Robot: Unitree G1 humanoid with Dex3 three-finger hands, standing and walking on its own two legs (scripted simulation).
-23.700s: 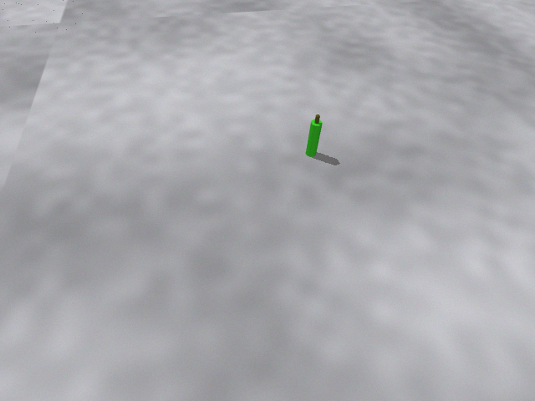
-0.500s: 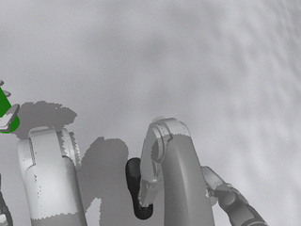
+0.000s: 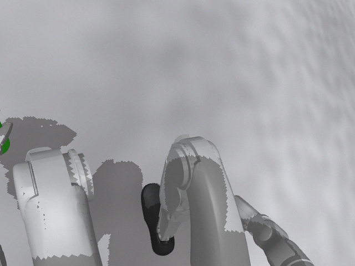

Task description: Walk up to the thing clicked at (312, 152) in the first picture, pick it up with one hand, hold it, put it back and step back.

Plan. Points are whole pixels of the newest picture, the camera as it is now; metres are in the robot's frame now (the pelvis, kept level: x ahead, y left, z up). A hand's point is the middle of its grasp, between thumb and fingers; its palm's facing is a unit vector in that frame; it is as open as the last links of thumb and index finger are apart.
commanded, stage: lower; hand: left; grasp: from the side
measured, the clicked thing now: out of the picture +0.38 +0.29 -0.15
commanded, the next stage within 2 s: loosen in 0.02 s
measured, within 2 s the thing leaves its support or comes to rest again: rests again in 0.50 s
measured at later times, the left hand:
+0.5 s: hand out of the picture +0.39 +0.28 -0.14, palm faces +0.32 -0.95 +0.03, open 10.6 cm
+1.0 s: hand out of the picture +0.39 +0.33 -0.10, palm faces +0.36 -0.93 -0.02, open 17.1 cm
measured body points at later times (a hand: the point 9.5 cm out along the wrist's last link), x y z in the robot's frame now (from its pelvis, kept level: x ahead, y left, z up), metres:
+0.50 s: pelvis +0.00 +0.00 +0.00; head +0.20 +0.19 +0.35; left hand +0.36 +0.33 -0.14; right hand +0.19 -0.23 -0.04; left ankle +0.08 +0.13 -0.25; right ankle +0.13 -0.13 -0.25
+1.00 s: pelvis +0.00 +0.00 +0.01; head +0.20 +0.18 +0.37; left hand +0.37 +0.38 -0.10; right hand +0.19 -0.24 -0.04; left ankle +0.08 +0.13 -0.25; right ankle +0.13 -0.13 -0.25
